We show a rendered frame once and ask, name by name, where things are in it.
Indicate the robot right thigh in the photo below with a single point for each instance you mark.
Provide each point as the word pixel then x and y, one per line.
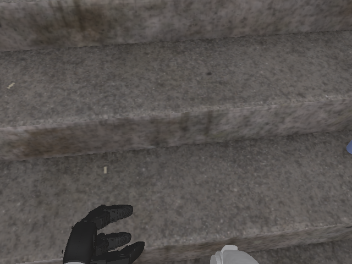
pixel 232 257

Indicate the robot right shin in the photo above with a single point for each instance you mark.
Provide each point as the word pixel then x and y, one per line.
pixel 229 247

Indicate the left robot hand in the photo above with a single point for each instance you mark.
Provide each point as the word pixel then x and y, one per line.
pixel 85 246

